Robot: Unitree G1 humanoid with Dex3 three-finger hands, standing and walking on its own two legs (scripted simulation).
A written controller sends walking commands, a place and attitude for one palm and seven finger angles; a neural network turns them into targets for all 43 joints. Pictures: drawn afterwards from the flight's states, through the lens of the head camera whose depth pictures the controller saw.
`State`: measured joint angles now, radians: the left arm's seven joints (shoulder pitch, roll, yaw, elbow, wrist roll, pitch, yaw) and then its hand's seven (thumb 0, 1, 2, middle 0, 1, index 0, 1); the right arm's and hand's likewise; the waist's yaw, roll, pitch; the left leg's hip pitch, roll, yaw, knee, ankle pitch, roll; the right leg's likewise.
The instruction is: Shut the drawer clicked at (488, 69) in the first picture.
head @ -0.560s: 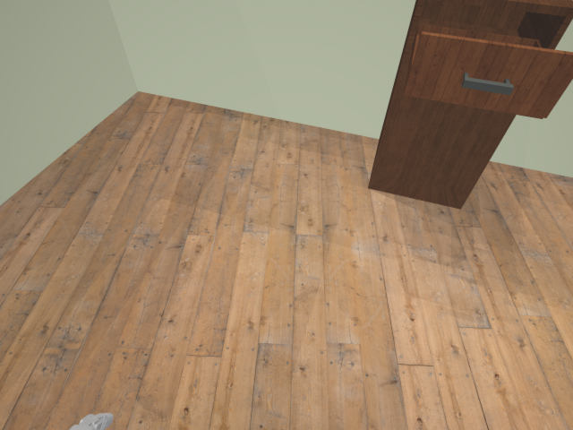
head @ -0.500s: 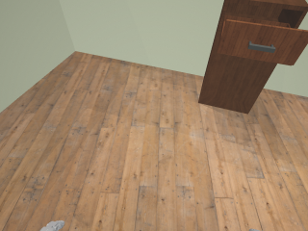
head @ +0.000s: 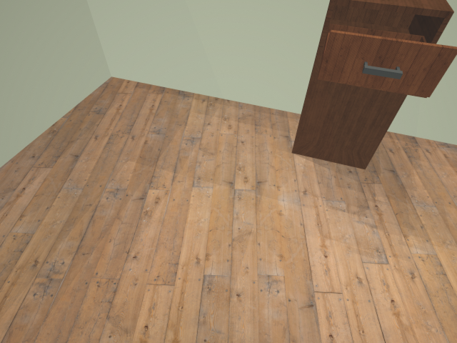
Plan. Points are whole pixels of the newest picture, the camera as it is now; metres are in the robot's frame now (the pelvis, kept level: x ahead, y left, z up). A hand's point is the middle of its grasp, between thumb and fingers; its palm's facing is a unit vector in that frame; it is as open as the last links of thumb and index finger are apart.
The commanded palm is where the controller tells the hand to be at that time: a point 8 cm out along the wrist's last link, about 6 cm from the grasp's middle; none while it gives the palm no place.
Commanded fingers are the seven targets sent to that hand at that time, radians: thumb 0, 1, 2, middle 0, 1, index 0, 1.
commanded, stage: stand and wait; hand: left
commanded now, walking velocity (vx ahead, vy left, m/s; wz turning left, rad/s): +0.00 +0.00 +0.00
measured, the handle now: (381, 69) +1.01 -0.49 +0.00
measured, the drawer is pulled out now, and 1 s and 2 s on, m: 0.29 0.29 0.29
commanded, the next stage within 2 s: look at it before walking up in 0.32 s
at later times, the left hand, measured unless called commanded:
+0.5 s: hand out of the picture +0.07 +0.24 -0.15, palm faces -0.03 -0.94 -0.33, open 7.4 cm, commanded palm none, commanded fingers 0.00 0.90 0.90 -0.20 -0.30 -0.20 -0.30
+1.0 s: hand out of the picture +0.06 +0.25 -0.15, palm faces -0.03 -0.94 -0.33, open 7.4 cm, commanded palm none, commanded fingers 0.00 0.90 0.90 -0.20 -0.30 -0.20 -0.30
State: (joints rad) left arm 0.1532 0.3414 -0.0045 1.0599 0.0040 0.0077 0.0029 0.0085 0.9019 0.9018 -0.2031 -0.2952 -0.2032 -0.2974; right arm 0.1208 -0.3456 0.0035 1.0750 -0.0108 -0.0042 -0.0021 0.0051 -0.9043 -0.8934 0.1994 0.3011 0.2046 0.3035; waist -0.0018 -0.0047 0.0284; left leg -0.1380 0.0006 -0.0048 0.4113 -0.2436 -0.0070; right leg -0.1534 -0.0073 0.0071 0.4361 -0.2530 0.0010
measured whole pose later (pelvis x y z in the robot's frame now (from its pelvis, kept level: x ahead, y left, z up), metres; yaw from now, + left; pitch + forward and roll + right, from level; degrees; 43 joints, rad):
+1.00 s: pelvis -0.01 +0.00 +0.00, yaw +0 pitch -2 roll +0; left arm 0.14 0.34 -0.01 1.09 0.01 0.00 0.00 0.01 0.90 0.90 -0.20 -0.30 -0.20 -0.30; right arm 0.13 -0.34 0.01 1.12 -0.01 -0.01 0.00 0.00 -0.90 -0.89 0.20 0.30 0.20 0.30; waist 0.00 -0.01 0.03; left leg -0.14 0.01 0.00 0.36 -0.20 -0.01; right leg -0.15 0.00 0.01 0.38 -0.21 0.00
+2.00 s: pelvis -0.01 +0.02 +0.00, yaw -30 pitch +1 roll -2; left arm 0.24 0.30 0.11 0.91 0.03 0.06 -0.06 0.01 0.91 0.90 -0.20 -0.29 -0.20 -0.30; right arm 0.31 -0.21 -0.02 0.93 -0.02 -0.03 -0.02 0.00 -0.91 -0.89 0.20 0.30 0.20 0.30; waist 0.01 -0.04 -0.02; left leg -0.10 0.06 0.08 0.39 -0.30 0.00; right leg -0.61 0.02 0.01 1.14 -0.28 0.04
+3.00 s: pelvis +0.26 -0.26 +0.00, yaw -58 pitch +1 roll -1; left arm 0.24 0.19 0.09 1.05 0.03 0.03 -0.03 0.01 0.92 0.90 -0.20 -0.29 -0.20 -0.30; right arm 0.44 -0.12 -0.03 1.09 -0.03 -0.08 -0.02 0.00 -0.92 -0.89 0.20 0.30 0.20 0.30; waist -0.02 -0.04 0.02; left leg 0.00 0.08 0.31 0.32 -0.32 0.00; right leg -0.62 -0.10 -0.09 0.99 -0.17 0.01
